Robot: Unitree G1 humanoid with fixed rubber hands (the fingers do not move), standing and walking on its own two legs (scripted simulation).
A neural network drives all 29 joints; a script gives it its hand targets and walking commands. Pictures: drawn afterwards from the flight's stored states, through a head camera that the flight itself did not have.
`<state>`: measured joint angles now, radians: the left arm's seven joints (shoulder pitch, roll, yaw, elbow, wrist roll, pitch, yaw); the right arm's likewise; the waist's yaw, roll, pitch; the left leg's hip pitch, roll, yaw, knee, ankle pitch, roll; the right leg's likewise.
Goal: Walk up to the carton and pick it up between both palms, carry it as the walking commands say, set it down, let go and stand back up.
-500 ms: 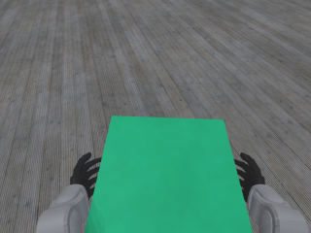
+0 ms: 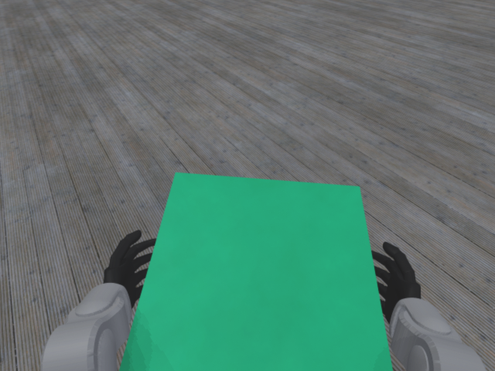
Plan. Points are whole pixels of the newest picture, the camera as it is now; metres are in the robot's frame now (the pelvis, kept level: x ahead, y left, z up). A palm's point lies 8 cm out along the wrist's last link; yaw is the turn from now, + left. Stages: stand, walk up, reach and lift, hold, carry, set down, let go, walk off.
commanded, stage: carry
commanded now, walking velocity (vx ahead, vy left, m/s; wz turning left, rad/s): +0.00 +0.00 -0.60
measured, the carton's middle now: (257, 292) +0.26 +0.01 +0.03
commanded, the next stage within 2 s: none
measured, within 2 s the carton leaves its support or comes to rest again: neither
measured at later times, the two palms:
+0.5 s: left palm (199, 295) +0.21 +0.08 +0.12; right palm out of the picture +0.12 -0.28 +0.10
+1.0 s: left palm (305, 343) +0.17 -0.05 +0.09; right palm out of the picture +0.00 -0.38 +0.11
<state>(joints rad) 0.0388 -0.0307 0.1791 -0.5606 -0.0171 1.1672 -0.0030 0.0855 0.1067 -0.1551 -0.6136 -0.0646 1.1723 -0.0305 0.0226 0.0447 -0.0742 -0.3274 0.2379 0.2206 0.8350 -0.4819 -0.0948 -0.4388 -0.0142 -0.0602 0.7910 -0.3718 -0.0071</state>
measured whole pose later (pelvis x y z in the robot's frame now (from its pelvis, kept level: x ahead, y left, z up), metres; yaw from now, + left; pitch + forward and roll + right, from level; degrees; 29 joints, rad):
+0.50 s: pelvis -0.05 -0.05 +0.02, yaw -17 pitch +2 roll +1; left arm 0.09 -0.05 0.17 -0.61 0.02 1.18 0.01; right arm 0.10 0.14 -0.18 -0.57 -0.05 1.12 0.00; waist 0.05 -0.01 -0.06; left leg -0.33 0.14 0.21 0.66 -0.34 -0.03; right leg -0.53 -0.01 -0.05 1.05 -0.48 0.01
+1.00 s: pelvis -0.12 -0.11 +0.02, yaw -31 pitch +4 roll +1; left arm 0.09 -0.11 0.20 -0.66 0.04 1.14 0.01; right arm 0.04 0.13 -0.20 -0.55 -0.01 1.09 0.01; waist 0.03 -0.09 -0.02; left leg -0.34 0.02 0.07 0.62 -0.35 -0.03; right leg -0.48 0.15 0.05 0.59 -0.18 -0.10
